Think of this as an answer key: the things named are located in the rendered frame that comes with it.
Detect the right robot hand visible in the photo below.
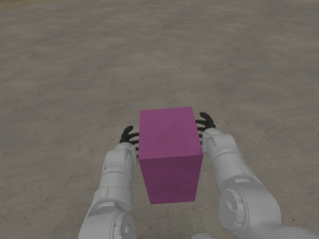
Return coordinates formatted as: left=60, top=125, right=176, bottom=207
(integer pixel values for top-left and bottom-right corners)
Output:
left=195, top=112, right=216, bottom=144

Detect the robot left forearm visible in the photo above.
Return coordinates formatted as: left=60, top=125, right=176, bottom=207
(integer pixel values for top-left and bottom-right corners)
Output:
left=78, top=142, right=138, bottom=239

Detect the carton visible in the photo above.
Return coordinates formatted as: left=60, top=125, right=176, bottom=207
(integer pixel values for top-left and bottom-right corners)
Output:
left=138, top=107, right=203, bottom=205

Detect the left robot hand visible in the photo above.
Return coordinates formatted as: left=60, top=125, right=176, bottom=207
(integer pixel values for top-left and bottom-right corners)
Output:
left=120, top=125, right=140, bottom=158

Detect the robot right forearm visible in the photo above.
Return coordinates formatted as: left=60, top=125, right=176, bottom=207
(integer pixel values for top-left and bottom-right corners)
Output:
left=201, top=127, right=281, bottom=217

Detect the left robot upper arm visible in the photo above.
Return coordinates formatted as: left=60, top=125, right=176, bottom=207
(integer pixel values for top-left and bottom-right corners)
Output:
left=79, top=210, right=137, bottom=239

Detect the right robot upper arm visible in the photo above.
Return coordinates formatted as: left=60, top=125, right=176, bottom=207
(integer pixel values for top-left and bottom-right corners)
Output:
left=218, top=186, right=319, bottom=239

